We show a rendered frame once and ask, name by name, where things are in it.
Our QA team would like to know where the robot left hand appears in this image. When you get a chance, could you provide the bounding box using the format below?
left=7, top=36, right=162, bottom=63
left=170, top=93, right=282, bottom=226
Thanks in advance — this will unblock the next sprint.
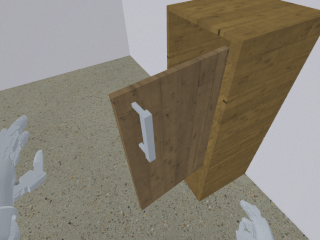
left=0, top=115, right=46, bottom=207

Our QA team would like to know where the handle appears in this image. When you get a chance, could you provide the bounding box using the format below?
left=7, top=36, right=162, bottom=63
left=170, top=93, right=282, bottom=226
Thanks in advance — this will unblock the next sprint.
left=131, top=102, right=156, bottom=162

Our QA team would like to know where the cupboard door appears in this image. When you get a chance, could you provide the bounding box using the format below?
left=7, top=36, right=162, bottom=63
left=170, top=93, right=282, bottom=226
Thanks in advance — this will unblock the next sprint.
left=108, top=46, right=230, bottom=210

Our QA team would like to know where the robot right hand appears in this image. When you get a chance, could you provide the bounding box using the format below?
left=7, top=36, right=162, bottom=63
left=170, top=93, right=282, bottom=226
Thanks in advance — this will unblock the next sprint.
left=236, top=200, right=275, bottom=240

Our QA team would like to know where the robot left forearm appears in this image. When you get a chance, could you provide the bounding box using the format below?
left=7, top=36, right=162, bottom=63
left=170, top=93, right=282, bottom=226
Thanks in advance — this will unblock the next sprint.
left=0, top=206, right=21, bottom=240

